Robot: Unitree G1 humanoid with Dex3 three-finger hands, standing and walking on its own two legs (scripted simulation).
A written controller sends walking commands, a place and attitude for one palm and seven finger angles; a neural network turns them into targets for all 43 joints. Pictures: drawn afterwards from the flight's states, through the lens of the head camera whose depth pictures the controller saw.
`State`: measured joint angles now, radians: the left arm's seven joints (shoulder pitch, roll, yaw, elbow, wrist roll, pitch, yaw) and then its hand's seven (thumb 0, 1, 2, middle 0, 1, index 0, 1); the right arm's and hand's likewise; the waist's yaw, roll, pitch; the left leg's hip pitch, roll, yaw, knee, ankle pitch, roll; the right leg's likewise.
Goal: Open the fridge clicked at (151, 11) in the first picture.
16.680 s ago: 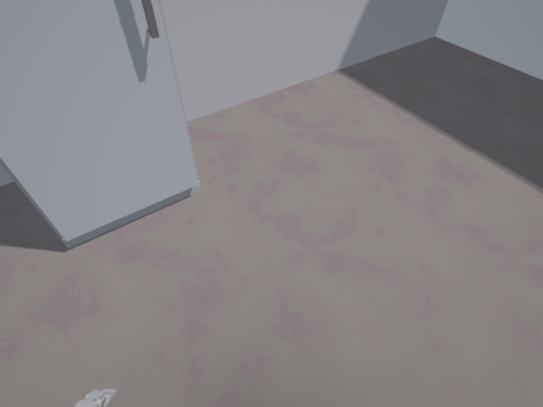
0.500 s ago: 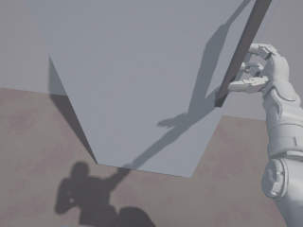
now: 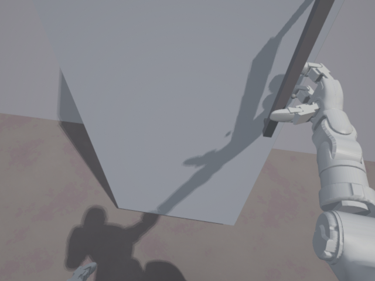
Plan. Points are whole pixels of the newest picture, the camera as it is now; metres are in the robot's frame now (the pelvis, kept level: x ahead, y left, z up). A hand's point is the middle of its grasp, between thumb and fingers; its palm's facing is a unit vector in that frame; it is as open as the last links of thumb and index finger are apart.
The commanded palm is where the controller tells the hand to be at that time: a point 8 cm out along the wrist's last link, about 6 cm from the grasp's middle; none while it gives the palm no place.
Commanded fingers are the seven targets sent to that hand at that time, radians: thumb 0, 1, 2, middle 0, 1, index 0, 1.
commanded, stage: slide the fingers in behind the handle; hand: right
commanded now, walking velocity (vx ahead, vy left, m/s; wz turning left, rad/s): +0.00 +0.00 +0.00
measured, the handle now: (288, 75) +0.51 -0.16 +0.21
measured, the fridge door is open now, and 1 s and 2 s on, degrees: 0 0 0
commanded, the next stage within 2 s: grip the handle and tug to test in 1.26 s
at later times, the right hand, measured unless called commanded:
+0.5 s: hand (282, 93) +0.45 -0.14 +0.20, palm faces +0.05 +1.00 +0.01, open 14.0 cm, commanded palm +0.43 -0.19 +0.20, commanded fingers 0.00 0.50 -0.30 0.30 1.20 0.30 1.20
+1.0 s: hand (279, 94) +0.45 -0.13 +0.20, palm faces +0.06 +1.00 +0.01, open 14.0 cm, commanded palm +0.43 -0.18 +0.20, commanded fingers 0.00 0.50 -0.30 0.30 1.20 0.30 1.20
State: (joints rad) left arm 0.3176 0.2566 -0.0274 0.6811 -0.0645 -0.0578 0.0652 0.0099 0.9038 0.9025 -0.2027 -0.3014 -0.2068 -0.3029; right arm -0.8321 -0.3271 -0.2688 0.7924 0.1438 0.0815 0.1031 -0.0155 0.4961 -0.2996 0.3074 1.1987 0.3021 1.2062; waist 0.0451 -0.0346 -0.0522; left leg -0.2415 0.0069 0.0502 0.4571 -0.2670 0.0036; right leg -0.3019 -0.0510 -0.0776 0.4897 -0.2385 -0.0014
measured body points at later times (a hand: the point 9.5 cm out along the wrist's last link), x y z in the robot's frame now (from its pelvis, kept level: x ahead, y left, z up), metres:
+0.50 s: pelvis +0.00 +0.01 +0.00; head +0.01 +0.02 +0.45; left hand +0.10 +0.26 -0.12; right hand +0.45 -0.19 +0.21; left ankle -0.02 +0.12 -0.74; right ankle +0.01 -0.12 -0.74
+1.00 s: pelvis +0.00 +0.01 +0.00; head +0.00 +0.02 +0.45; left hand +0.11 +0.26 -0.11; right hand +0.44 -0.19 +0.20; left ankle -0.02 +0.12 -0.74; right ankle +0.01 -0.12 -0.74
